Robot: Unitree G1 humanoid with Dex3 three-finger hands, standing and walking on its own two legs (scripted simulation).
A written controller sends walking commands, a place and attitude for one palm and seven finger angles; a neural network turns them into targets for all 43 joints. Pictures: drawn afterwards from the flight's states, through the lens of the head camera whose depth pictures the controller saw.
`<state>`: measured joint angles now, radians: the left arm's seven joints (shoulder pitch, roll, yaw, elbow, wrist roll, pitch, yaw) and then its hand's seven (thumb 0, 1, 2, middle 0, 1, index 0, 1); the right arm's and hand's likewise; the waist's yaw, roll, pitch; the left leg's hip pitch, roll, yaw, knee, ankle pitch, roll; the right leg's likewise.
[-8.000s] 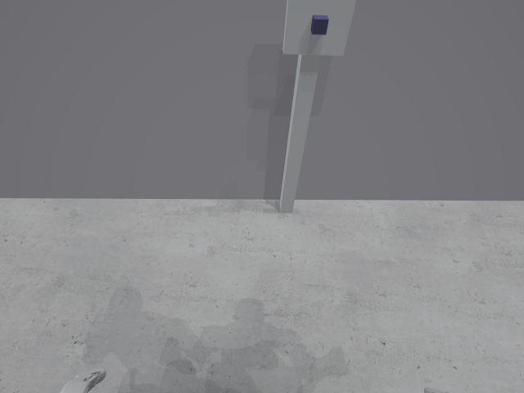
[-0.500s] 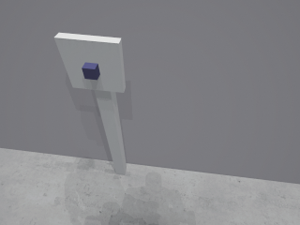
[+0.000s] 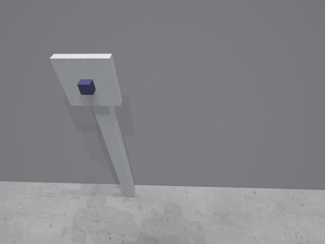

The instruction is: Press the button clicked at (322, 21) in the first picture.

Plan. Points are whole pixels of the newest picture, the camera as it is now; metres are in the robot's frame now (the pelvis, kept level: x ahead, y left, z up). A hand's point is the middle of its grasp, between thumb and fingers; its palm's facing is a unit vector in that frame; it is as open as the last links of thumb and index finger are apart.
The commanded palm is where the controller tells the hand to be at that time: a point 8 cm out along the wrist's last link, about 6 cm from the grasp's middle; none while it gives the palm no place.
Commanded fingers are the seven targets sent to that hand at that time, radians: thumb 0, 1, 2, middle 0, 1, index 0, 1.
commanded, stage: come to a stop and stand still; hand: left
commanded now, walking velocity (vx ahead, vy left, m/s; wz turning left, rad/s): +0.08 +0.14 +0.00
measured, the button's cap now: (87, 86) +0.54 +0.28 +0.12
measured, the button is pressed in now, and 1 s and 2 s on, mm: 0 0 0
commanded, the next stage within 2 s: look again from close up in 0.18 s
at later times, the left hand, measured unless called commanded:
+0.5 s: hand out of the picture +0.00 +0.21 -0.20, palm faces +0.04 -0.99 -0.16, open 7.3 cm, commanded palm none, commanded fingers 0.00 0.90 0.90 -0.20 -0.30 -0.20 -0.30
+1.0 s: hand out of the picture -0.04 +0.22 -0.19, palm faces +0.03 -0.98 -0.19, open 7.3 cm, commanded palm none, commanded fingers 0.00 0.90 0.90 -0.20 -0.30 -0.20 -0.30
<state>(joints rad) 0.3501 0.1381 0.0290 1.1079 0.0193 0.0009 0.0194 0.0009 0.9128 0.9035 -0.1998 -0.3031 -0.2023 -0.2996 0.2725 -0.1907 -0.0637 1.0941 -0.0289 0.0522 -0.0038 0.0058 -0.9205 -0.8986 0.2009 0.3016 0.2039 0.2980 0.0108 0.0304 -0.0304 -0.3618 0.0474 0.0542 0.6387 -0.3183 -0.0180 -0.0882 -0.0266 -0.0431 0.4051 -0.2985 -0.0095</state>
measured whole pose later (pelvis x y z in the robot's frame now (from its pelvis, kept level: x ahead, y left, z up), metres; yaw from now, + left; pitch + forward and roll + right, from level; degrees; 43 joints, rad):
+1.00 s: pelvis -0.01 +0.04 -0.01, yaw +1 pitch -1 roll +0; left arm 0.37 0.19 0.00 1.06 0.03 0.00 0.02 0.00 0.91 0.90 -0.20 -0.30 -0.20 -0.30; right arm 0.29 -0.17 0.00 1.03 -0.02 0.01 0.00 0.01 -0.91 -0.90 0.20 0.30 0.20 0.30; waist 0.01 -0.02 0.01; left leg -0.27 0.00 0.09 0.52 -0.25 0.04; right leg -0.17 -0.08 -0.03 0.51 -0.34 0.03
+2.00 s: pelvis +0.02 +0.07 -0.02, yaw +1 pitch -2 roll +0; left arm 0.26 0.20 0.00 1.03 0.02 0.03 0.03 0.00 0.91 0.90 -0.20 -0.30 -0.20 -0.30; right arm 0.25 -0.18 -0.03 0.92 -0.02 0.00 -0.02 0.01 -0.94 -0.90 0.20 0.30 0.20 0.30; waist 0.00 0.03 0.02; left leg -0.26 -0.01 0.12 0.59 -0.30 0.07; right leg -0.28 -0.05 0.03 0.60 -0.31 0.00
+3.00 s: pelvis +0.07 +0.01 +0.00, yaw +2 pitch +0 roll +1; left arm 0.24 0.16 0.00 1.12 0.01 -0.03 0.03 0.01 0.93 0.90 -0.20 -0.30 -0.20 -0.30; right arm 0.25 -0.16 -0.01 1.12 -0.02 -0.02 -0.03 0.01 -0.91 -0.90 0.20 0.30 0.20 0.30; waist 0.00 0.02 0.04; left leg -0.15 0.05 0.06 0.43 -0.28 -0.04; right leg -0.18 0.03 0.01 0.48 -0.30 -0.04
